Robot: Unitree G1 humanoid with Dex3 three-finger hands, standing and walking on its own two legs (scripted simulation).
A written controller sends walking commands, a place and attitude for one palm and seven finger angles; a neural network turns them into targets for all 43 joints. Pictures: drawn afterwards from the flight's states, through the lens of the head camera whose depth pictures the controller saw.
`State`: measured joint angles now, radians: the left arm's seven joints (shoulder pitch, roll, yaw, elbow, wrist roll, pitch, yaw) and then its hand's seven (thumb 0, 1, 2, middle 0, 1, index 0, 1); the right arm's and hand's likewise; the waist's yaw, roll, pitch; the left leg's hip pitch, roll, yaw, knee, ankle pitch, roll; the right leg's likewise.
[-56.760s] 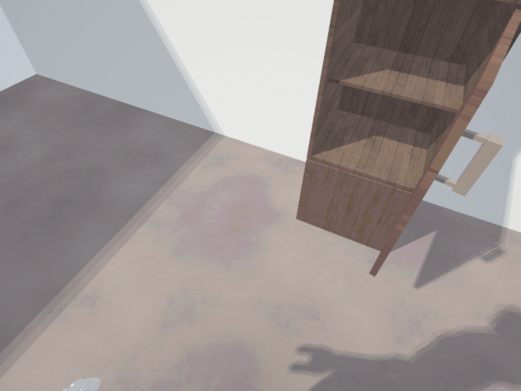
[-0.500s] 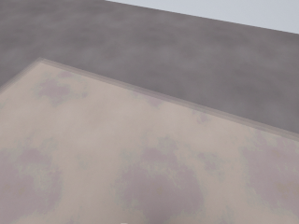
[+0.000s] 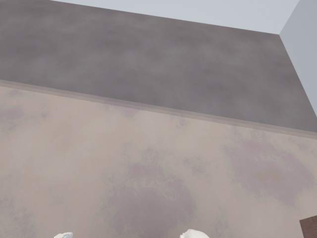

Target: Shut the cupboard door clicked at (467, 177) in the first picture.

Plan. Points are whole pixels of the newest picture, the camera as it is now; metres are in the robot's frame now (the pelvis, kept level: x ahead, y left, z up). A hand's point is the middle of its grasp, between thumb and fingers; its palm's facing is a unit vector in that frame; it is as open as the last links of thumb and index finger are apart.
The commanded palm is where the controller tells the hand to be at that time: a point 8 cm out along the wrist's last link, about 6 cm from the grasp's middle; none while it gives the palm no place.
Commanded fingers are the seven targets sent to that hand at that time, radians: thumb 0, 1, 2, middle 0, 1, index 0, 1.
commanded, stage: turn to face it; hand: left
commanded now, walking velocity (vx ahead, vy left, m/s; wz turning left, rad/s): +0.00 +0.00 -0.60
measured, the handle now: out of the picture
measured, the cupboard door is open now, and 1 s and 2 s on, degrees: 16 16 16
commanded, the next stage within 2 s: none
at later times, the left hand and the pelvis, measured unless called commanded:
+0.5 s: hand (104, 226) +0.17 +0.17 -0.19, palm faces -0.28 -0.94 -0.19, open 7.4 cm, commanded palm none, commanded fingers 0.00 0.90 0.90 -0.20 -0.30 -0.20 -0.30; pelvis +0.03 +0.00 -0.02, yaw -17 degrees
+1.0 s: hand (130, 200) +0.24 +0.10 -0.16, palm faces -0.56 -0.78 -0.27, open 7.4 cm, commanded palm none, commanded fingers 0.00 0.90 0.90 -0.20 -0.30 -0.20 -0.30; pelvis +0.04 -0.01 -0.01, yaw -36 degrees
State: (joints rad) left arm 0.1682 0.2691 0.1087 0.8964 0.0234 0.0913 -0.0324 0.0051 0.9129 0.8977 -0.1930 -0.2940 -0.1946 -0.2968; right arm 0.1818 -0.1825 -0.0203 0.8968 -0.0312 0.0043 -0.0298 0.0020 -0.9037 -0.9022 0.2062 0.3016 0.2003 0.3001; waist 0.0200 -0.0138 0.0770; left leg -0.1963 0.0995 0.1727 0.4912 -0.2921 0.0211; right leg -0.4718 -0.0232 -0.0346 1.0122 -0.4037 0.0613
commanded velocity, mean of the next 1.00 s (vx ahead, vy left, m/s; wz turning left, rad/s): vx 0.00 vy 0.00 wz -0.60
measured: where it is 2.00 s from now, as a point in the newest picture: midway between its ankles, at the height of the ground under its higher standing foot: outside the picture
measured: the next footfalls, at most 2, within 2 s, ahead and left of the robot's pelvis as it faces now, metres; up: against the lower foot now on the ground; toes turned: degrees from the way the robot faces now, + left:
right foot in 0.16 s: +0.03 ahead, -0.15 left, +0.00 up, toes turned -12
left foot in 0.50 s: +0.11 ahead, +0.11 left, +0.00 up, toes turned -14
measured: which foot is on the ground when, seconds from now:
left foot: down 0.00-0.16, up 0.18-0.48, down 0.50-0.86, up 0.88-1.00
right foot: up 0.00-0.14, down 0.16-0.50, up 0.52-0.84, down 0.86-1.00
